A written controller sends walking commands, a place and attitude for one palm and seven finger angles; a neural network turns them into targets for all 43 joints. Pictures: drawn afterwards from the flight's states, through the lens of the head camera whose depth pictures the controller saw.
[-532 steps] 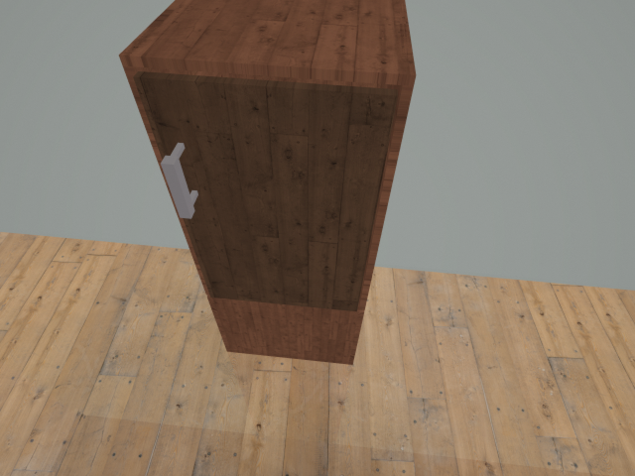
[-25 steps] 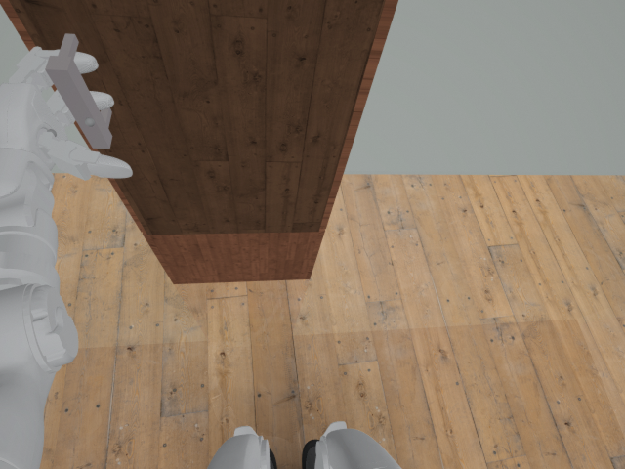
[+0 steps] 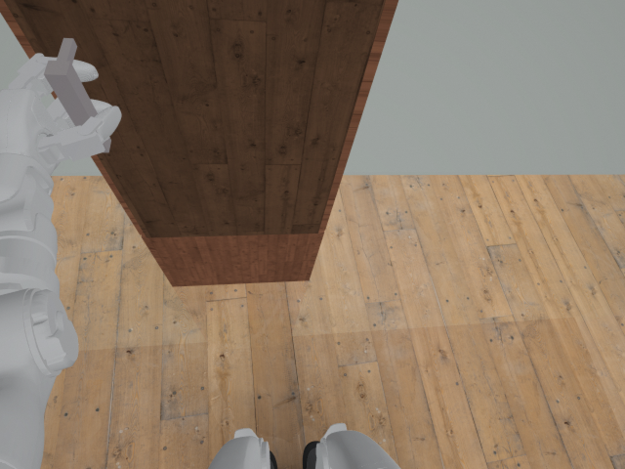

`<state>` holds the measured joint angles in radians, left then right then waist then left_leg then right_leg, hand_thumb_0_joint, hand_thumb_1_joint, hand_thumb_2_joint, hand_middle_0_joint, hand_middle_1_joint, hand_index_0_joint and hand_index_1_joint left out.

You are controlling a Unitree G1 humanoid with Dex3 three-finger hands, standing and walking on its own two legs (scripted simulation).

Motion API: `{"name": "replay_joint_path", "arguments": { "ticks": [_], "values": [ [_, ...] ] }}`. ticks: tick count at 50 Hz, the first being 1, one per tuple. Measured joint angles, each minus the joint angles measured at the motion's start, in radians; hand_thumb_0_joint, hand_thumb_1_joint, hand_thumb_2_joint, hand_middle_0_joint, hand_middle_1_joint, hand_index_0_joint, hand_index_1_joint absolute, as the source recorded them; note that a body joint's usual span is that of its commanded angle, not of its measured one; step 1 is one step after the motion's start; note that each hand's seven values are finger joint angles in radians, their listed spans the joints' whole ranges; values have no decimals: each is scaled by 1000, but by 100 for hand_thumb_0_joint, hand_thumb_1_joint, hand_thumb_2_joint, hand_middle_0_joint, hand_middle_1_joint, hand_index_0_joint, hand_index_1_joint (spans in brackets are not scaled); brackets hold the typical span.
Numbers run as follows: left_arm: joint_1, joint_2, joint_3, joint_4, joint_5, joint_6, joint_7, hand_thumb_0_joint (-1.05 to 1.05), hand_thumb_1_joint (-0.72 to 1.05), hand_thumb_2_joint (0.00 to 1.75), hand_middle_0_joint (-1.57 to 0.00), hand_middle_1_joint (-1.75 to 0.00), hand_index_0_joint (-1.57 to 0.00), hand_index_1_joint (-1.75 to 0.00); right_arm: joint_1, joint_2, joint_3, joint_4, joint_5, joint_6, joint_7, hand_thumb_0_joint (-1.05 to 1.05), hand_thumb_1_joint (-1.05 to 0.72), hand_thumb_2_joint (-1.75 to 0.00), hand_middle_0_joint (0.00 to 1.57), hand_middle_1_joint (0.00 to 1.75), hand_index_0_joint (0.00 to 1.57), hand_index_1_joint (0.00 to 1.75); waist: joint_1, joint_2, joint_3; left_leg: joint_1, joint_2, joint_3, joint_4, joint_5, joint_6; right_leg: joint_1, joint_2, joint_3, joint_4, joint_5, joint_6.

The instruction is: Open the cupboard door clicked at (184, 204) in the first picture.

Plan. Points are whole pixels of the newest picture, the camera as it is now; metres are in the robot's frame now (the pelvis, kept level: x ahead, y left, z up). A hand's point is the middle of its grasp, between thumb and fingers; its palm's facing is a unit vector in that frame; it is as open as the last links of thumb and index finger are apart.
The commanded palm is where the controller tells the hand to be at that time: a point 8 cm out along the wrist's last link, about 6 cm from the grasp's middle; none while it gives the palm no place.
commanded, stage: close the thumb around the handle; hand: left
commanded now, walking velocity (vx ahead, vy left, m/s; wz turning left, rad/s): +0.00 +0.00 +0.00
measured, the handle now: (85, 99) +0.55 +0.24 +0.09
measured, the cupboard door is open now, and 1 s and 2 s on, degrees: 0 17 51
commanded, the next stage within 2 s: pull the door open along its arc in 0.20 s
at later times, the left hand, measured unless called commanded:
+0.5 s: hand (104, 135) +0.50 +0.21 +0.08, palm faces -0.01 -1.00 +0.00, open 5.3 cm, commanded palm +0.46 +0.25 +0.09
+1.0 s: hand (130, 197) +0.41 +0.17 +0.09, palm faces +0.45 -0.89 +0.03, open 5.5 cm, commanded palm +0.37 +0.21 +0.09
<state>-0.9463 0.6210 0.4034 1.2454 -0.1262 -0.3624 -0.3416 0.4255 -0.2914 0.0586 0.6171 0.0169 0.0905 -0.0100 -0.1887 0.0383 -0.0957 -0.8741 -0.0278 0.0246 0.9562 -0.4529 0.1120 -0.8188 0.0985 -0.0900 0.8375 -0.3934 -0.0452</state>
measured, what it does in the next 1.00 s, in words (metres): stands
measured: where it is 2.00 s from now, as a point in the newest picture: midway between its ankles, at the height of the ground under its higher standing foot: outside the picture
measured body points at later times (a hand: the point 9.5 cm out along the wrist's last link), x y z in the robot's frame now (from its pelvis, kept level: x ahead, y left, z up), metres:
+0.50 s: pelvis +0.00 +0.00 +0.00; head +0.12 +0.03 +0.43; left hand +0.49 +0.26 +0.09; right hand -0.02 -0.27 -0.10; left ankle -0.01 +0.04 -0.68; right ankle +0.00 -0.10 -0.68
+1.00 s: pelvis -0.01 -0.01 +0.00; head +0.05 +0.00 +0.45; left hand +0.38 +0.22 +0.09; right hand +0.14 -0.25 -0.10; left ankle -0.01 +0.04 -0.68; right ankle +0.00 -0.10 -0.68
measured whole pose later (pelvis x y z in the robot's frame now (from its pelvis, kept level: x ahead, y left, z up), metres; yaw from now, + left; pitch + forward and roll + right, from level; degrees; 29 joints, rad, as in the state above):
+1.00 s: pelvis -0.01 -0.01 +0.00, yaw +2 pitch +15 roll -3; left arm -0.55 0.11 0.23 0.71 -0.03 -0.31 0.35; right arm 0.22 -0.23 0.02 0.60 -0.03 0.01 0.03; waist -0.05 0.04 -0.14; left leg -0.76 -0.06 0.03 0.93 -0.43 0.09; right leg -0.73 0.06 -0.09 0.88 -0.41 -0.06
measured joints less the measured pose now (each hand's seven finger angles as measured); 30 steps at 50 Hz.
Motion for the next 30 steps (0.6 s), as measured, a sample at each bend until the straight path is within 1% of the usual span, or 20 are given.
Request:
{"name": "replay_joint_path", "arguments": {
  "ticks": [2,5,8,11,15,17,20,24,30],
  "values": [
    [-4,1,-2,5,0,-3,1,0,53,74,-37,-132,-38,-131,-2,2,0,0,0,-1,-1,0,-90,-89,20,30,20,30,-1,0,2,-1,-1,0,1,-1,1,-1,0,0,1,-1,1],
    [4,-18,-3,-12,7,-11,-12,1,60,78,-38,-133,-37,-132,1,3,-2,0,-2,0,0,0,-90,-89,20,30,20,30,3,2,-1,-1,-2,-1,1,0,0,-1,-2,-1,1,-1,2],
    [10,-31,-8,-15,10,-13,-10,1,67,81,-39,-134,-38,-133,-1,4,-4,2,-2,2,1,0,-90,-89,20,30,20,30,5,4,-4,3,-3,0,-1,1,0,3,-3,0,-1,0,3],
    [3,-36,-3,0,15,-10,0,0,71,84,-39,-135,-39,-134,-4,5,-1,0,-3,0,1,0,-90,-89,20,30,20,30,1,3,-4,5,-3,1,-1,1,2,4,-3,1,2,0,3],
    [-12,-24,7,21,32,-9,14,0,74,86,-39,-135,-39,-135,-10,4,3,-9,-4,-8,0,0,-90,-89,20,30,20,30,-10,2,0,0,-2,3,5,2,3,-3,-3,2,10,0,2],
    [-12,-20,6,18,34,-11,20,0,75,87,-39,-135,-39,-135,-9,3,3,-13,-5,-12,0,0,-90,-89,20,30,20,30,-13,3,1,-4,-1,5,7,3,2,-8,-2,4,13,1,2],
    [-2,-27,-9,1,17,-14,37,0,76,86,-39,-135,-40,-135,-2,4,-2,-11,-4,-14,4,0,-90,-89,20,30,20,30,-9,3,3,-4,-1,7,6,5,1,-9,-2,6,14,3,2],
    [48,-49,-9,-51,-2,-17,32,1,77,84,-37,-135,-40,-135,11,3,-7,-7,0,-6,10,0,-90,-89,20,30,20,30,4,3,-4,8,1,14,-3,5,0,0,0,14,8,4,1],
    [202,-110,-20,-198,-46,-1,26,1,77,81,-37,-135,-39,-135,22,6,-20,-23,14,14,19,0,-90,-89,20,30,20,30,30,4,-22,66,5,28,-37,6,-1,50,5,32,-20,7,1]
  ]
}}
